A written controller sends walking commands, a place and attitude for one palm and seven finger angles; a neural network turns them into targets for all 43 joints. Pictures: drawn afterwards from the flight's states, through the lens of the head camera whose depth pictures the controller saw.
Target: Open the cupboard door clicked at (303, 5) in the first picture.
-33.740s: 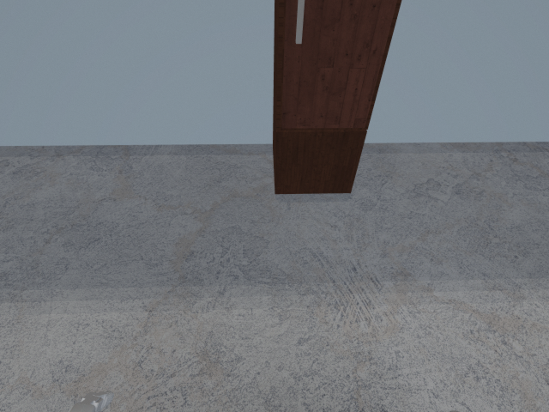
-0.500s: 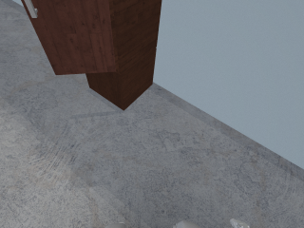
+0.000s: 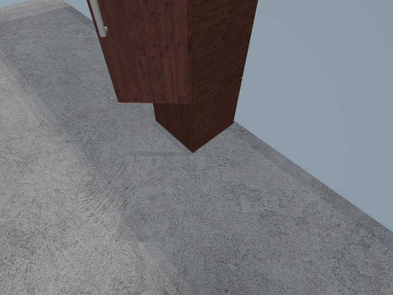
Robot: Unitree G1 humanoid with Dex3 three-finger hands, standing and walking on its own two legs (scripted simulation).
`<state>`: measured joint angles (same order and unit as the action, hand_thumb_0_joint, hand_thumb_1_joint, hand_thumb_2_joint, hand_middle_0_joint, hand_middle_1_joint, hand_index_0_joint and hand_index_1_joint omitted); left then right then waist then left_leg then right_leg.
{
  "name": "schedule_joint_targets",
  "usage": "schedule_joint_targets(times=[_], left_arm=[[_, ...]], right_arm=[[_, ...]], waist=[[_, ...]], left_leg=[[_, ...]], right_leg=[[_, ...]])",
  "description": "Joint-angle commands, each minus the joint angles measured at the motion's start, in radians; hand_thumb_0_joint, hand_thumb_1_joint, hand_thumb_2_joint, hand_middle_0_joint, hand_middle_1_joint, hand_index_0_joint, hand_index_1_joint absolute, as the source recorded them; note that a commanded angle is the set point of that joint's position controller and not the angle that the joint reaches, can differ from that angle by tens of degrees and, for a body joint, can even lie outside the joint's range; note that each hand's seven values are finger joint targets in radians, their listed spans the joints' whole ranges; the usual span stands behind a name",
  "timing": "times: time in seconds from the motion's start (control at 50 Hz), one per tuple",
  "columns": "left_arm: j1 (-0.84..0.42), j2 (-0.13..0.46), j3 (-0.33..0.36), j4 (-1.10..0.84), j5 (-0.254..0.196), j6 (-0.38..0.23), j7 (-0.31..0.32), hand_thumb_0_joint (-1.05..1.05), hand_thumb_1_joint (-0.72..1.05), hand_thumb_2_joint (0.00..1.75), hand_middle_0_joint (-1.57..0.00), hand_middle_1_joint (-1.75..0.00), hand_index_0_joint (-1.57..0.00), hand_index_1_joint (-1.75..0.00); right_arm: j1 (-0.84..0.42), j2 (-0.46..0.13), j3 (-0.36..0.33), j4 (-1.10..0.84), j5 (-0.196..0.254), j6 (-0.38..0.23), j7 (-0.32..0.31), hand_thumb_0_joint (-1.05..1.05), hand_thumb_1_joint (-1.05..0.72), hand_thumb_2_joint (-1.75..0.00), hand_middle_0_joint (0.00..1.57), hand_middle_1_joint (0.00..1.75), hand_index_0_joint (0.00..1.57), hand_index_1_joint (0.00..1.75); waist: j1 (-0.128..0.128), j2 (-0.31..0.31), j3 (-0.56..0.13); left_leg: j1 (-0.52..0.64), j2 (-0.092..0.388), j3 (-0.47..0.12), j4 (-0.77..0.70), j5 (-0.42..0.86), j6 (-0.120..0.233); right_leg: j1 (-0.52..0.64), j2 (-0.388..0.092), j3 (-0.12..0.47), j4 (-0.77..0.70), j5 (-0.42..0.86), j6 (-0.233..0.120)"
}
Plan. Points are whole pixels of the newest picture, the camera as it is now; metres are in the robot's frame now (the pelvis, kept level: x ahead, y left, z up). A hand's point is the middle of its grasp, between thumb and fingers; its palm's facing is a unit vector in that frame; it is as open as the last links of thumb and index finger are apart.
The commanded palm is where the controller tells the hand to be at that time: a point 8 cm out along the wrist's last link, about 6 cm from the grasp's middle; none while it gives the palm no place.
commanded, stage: take the last steps up to it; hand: left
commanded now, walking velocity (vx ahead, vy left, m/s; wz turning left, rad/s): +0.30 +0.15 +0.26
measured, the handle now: (98, 10) +0.97 +0.41 +0.10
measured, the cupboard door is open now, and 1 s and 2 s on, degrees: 46 46 46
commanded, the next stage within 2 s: come to a stop and stand still in 1.20 s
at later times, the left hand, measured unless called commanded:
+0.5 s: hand (107, 276) +0.18 +0.22 -0.16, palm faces +0.08 -0.97 -0.21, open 7.4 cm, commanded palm none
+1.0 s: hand (80, 267) +0.20 +0.30 -0.19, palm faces +0.19 -0.97 -0.17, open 7.4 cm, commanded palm none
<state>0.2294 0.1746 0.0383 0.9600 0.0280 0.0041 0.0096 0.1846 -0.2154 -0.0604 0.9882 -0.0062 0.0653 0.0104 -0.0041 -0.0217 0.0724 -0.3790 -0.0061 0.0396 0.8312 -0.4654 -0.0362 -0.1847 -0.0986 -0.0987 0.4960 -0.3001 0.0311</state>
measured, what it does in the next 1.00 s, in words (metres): walks ahead: left foot, then right foot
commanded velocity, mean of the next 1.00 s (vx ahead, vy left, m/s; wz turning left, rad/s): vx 0.29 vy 0.10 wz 0.04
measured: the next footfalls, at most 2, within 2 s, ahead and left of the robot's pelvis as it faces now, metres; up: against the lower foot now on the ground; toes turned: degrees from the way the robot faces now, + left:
left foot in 0.08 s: +0.05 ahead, +0.12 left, +0.00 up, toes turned +5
right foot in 0.50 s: +0.19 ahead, -0.08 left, +0.00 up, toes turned -2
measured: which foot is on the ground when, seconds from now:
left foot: up 0.00-0.06, down 0.08-0.50, up 0.52-0.86, down 0.88-1.00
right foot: down 0.00-0.08, up 0.10-0.48, down 0.50-0.88, up 0.90-1.00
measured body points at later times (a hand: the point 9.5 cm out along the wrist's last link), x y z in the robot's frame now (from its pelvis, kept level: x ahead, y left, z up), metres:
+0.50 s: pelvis +0.10 +0.03 -0.01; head +0.12 +0.01 +0.44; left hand +0.17 +0.27 -0.14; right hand +0.06 -0.19 -0.17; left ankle +0.01 +0.11 -0.74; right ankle +0.15 -0.08 -0.74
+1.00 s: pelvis +0.26 +0.13 -0.01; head +0.29 +0.15 +0.44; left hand +0.19 +0.35 -0.17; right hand +0.38 -0.09 -0.14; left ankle +0.29 +0.23 -0.74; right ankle +0.20 -0.02 -0.66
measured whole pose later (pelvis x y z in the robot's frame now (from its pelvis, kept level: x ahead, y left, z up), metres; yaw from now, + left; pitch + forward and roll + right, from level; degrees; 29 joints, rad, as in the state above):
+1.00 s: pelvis +0.26 +0.13 -0.01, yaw +6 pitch +1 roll +0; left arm 0.34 0.19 0.06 1.13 0.02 0.00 -0.01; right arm 0.17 -0.16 -0.03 0.98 -0.03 -0.07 -0.01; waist 0.03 -0.05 0.05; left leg -0.32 0.04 0.16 0.54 -0.24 0.04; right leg -0.39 -0.11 -0.06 1.12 -0.44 0.00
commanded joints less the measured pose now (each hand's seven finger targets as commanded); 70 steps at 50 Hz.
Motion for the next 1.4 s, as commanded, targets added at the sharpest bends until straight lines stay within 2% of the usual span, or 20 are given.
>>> schedule_joint_targets(times=[0.0, 0.04, 0.06, 0.08, 0.2, 0.42, 0.44, 0.48, 0.5, 0.62, 0.74, 0.82, 0.86, 0.88, 0.94, 1.02, 1.22, 1.26, 1.28, 1.38], left_arm=[[0.064, 0.246, 0.069, -0.022, -0.002, -0.025, 0.004, 0.00, 0.90, 0.90, -0.20, -0.30, -0.20, -0.30], [0.025, 0.212, 0.066, -0.034, -0.010, -0.018, -0.010, 0.00, 0.90, 0.90, -0.20, -0.30, -0.20, -0.30], [0.009, 0.148, 0.057, -0.060, -0.017, -0.011, -0.020, 0.00, 0.90, 0.90, -0.20, -0.30, -0.20, -0.30], [-0.083, 0.115, 0.041, -0.103, -0.011, -0.011, -0.020, 0.00, 0.90, 0.90, -0.20, -0.30, -0.20, -0.30], [-0.076, 0.093, 0.033, -0.044, -0.001, -0.015, -0.038, 0.00, 0.90, 0.90, -0.20, -0.30, -0.20, -0.30], [-0.041, 0.089, 0.030, -0.020, -0.001, -0.034, -0.032, 0.00, 0.90, 0.90, -0.20, -0.30, -0.20, -0.30], [0.047, 0.122, 0.044, 0.005, 0.000, -0.042, -0.027, 0.00, 0.90, 0.90, -0.20, -0.30, -0.20, -0.30], [0.259, 0.275, 0.081, 0.058, 0.001, -0.054, -0.012, 0.00, 0.90, 0.90, -0.20, -0.30, -0.20, -0.30], [0.245, 0.256, 0.077, 0.054, -0.010, -0.050, -0.003, 0.00, 0.90, 0.90, -0.20, -0.30, -0.20, -0.30], [0.091, 0.103, 0.037, 0.037, -0.011, -0.085, -0.001, 0.00, 0.90, 0.90, -0.20, -0.30, -0.20, -0.30], [0.139, 0.155, 0.048, 0.092, 0.001, -0.089, -0.009, 0.00, 0.90, 0.90, -0.20, -0.30, -0.20, -0.30], [0.114, 0.154, 0.051, 0.103, -0.004, -0.069, -0.013, 0.00, 0.90, 0.90, -0.20, -0.30, -0.20, -0.30], [0.116, 0.064, 0.030, 0.057, -0.012, -0.063, -0.021, 0.00, 0.90, 0.90, -0.20, -0.30, -0.20, -0.30], [0.046, 0.068, 0.028, 0.027, -0.008, -0.063, -0.018, 0.00, 0.90, 0.90, -0.20, -0.30, -0.20, -0.30], [0.016, 0.054, 0.028, 0.050, -0.005, -0.057, -0.025, 0.00, 0.90, 0.90, -0.20, -0.30, -0.20, -0.30], [0.050, 0.023, 0.019, 0.059, -0.006, -0.033, -0.030, 0.00, 0.90, 0.90, -0.20, -0.30, -0.20, -0.30], [0.042, 0.067, 0.031, 0.041, 0.000, -0.034, -0.022, 0.00, 0.90, 0.90, -0.20, -0.30, -0.20, -0.30], [0.200, 0.208, 0.059, 0.083, 0.002, -0.051, -0.010, 0.00, 0.90, 0.90, -0.20, -0.30, -0.20, -0.30], [0.232, 0.232, 0.061, 0.082, -0.013, -0.049, -0.002, 0.00, 0.90, 0.90, -0.20, -0.30, -0.20, -0.30], [-0.030, 0.116, 0.020, 0.023, -0.014, -0.050, 0.023, 0.00, 0.90, 0.90, -0.20, -0.30, -0.20, -0.30]], right_arm=[[-0.016, -0.042, 0.000, -0.069, -0.009, -0.057, 0.007, 0.00, -0.90, -0.90, 0.20, 0.30, 0.20, 0.30], [0.083, -0.094, -0.011, -0.044, -0.013, -0.072, 0.003, 0.00, -0.90, -0.90, 0.20, 0.30, 0.20, 0.30], [0.154, -0.188, -0.034, -0.034, -0.025, -0.076, -0.008, 0.00, -0.90, -0.90, 0.20, 0.30, 0.20, 0.30], [0.249, -0.232, -0.044, -0.015, -0.029, -0.074, -0.020, 0.00, -0.90, -0.90, 0.20, 0.30, 0.20, 0.30], [0.157, -0.125, -0.002, -0.022, -0.022, -0.114, -0.035, 0.00, -0.90, -0.90, 0.20, 0.30, 0.20, 0.30], [0.203, -0.089, 0.008, 0.057, -0.016, -0.113, -0.027, 0.00, -0.90, -0.90, 0.20, 0.30, 0.20, 0.30], [0.185, -0.074, 0.010, 0.055, -0.010, -0.117, -0.024, 0.00, -0.90, -0.90, 0.20, 0.30, 0.20, 0.30], [0.176, -0.039, 0.012, 0.006, -0.005, -0.118, -0.014, 0.00, -0.90, -0.90, 0.20, 0.30, 0.20, 0.30], [0.118, -0.080, 0.000, -0.003, -0.016, -0.112, -0.008, 0.00, -0.90, -0.90, 0.20, 0.30, 0.20, 0.30], [0.115, 0.013, 0.004, 0.028, -0.017, -0.079, 0.017, 0.00, -0.90, -0.90, 0.20, 0.30, 0.20, 0.30], [0.000, 0.028, 0.004, -0.026, -0.015, -0.096, 0.037, 0.00, -0.90, -0.90, 0.20, 0.30, 0.20, 0.30], [0.132, -0.043, -0.005, 0.009, -0.021, -0.119, 0.023, 0.00, -0.90, -0.90, 0.20, 0.30, 0.20, 0.30], [0.377, -0.230, -0.052, 0.058, -0.035, -0.127, -0.009, 0.00, -0.90, -0.90, 0.20, 0.30, 0.20, 0.30], [0.401, -0.231, -0.049, 0.065, -0.031, -0.116, -0.024, 0.00, -0.90, -0.90, 0.20, 0.30, 0.20, 0.30], [0.199, -0.107, -0.007, 0.021, -0.024, -0.135, -0.032, 0.00, -0.90, -0.90, 0.20, 0.30, 0.20, 0.30], [0.176, -0.074, 0.009, 0.037, -0.022, -0.151, -0.036, 0.00, -0.90, -0.90, 0.20, 0.30, 0.20, 0.30], [0.157, -0.063, 0.014, 0.077, -0.021, -0.123, -0.030, 0.00, -0.90, -0.90, 0.20, 0.30, 0.20, 0.30], [0.180, -0.017, 0.021, 0.056, -0.009, -0.122, -0.019, 0.00, -0.90, -0.90, 0.20, 0.30, 0.20, 0.30], [0.148, -0.041, 0.015, 0.043, -0.007, -0.111, -0.019, 0.00, -0.90, -0.90, 0.20, 0.30, 0.20, 0.30], [0.184, 0.042, 0.037, 0.096, 0.007, -0.064, -0.033, 0.00, -0.90, -0.90, 0.20, 0.30, 0.20, 0.30]], waist=[[0.033, -0.144, -0.075], [-0.020, -0.006, -0.087], [-0.056, 0.261, -0.103], [-0.101, 0.343, -0.081], [-0.012, 0.106, -0.024], [0.030, 0.054, 0.000], [0.072, 0.005, -0.025], [0.136, -0.307, -0.107], [0.130, -0.170, -0.035], [0.008, -0.111, 0.004], [0.042, -0.106, -0.023], [-0.035, -0.039, -0.060], [-0.126, 0.377, -0.203], [-0.137, 0.276, -0.186], [-0.043, 0.152, -0.068], [0.002, 0.136, -0.066], [0.057, 0.035, -0.030], [0.105, -0.250, -0.086], [0.119, -0.233, -0.096], [-0.011, -0.099, -0.117]], left_leg=[[0.069, -0.003, 0.060, -0.266, 0.081, 0.001], [0.291, 0.033, -0.023, -0.442, 0.142, 0.042], [0.403, 0.237, -0.313, -0.517, 0.092, 0.140], [0.424, 0.364, -0.482, -0.608, 0.090, 0.252], [0.267, 0.242, -0.292, -0.639, 0.211, 0.231], [0.126, 0.172, -0.165, -0.529, 0.211, 0.189], [0.033, 0.119, -0.118, -0.411, 0.193, 0.157], [-0.282, -0.041, 0.028, 0.087, -0.135, 0.068], [-0.317, 0.028, -0.042, 0.226, -0.105, 0.061], [-0.162, 0.116, -0.011, 0.141, 0.219, 0.006], [-0.071, 0.083, 0.060, -0.183, 0.247, 0.000], [0.266, 0.034, 0.110, -0.375, 0.258, 0.021], [0.557, 0.377, -0.368, -0.524, 0.176, 0.169], [0.549, 0.430, -0.414, -0.561, 0.213, 0.231], [0.286, 0.368, -0.239, -0.586, 0.317, 0.210], [0.252, 0.305, -0.068, -0.616, 0.502, 0.195], [0.132, 0.208, 0.031, -0.441, 0.376, 0.128], [-0.162, 0.024, 0.157, -0.068, 0.055, 0.035], [-0.179, 0.027, 0.088, 0.138, -0.195, 0.027], [0.038, 0.077, -0.001, -0.012, 0.013, -0.003]], right_leg=[[0.062, -0.232, 0.162, -0.112, 0.199, -0.132], [-0.138, -0.154, 0.067, 0.035, -0.057, -0.051], [-0.341, -0.025, -0.051, 0.262, -0.212, 0.009], [-0.480, 0.033, -0.041, 0.486, -0.337, 0.012], [-0.436, -0.022, 0.064, 0.571, -0.060, -0.015], [-0.015, 0.049, -0.013, 0.040, 0.064, -0.019], [0.143, 0.014, 0.050, -0.035, 0.052, -0.037], [0.419, -0.397, 0.585, -0.285, -0.167, -0.214], [0.305, -0.420, 0.595, -0.335, -0.238, -0.251], [0.009, -0.231, 0.136, -0.356, 0.114, -0.151], [0.050, -0.224, 0.081, -0.294, 0.171, -0.145], [-0.087, -0.149, 0.010, -0.072, 0.134, -0.091], [-0.401, 0.053, -0.098, 0.475, -0.288, -0.019], [-0.480, 0.039, 0.015, 0.664, -0.297, -0.041], [-0.465, -0.055, 0.087, 0.731, -0.113, -0.046], [-0.360, -0.039, 0.058, 0.527, -0.026, -0.033], [0.030, 0.043, -0.001, 0.022, 0.135, -0.059], [0.313, -0.244, 0.403, -0.152, 0.161, -0.197], [0.261, -0.362, 0.536, -0.263, 0.130, -0.295], [0.032, -0.192, 0.141, -0.172, 0.752, -0.225]])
